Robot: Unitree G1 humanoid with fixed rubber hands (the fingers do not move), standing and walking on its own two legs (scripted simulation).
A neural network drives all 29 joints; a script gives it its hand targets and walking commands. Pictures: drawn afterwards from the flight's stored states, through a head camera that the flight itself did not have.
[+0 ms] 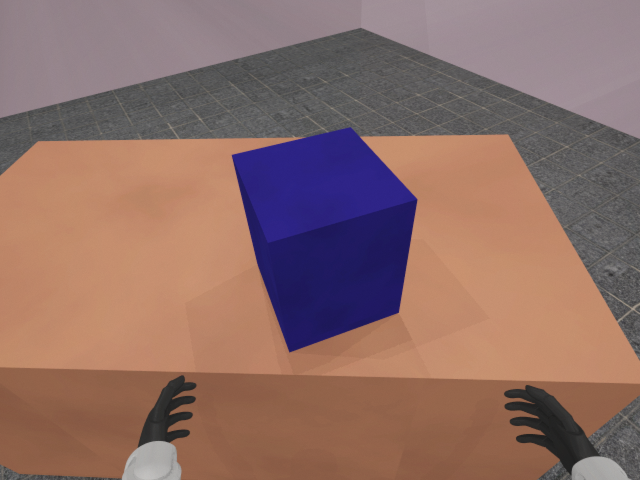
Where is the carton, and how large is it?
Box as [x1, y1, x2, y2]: [232, 127, 417, 352]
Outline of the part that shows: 350,127 232,155 257,263 289,352 398,312 417,199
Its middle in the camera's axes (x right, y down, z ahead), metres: +0.00 +0.00 +0.64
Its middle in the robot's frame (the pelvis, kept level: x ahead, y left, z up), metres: +0.48 +0.03 +0.03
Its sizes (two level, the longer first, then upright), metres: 0.210 0.200 0.250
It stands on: a pedestal, 0.64 m high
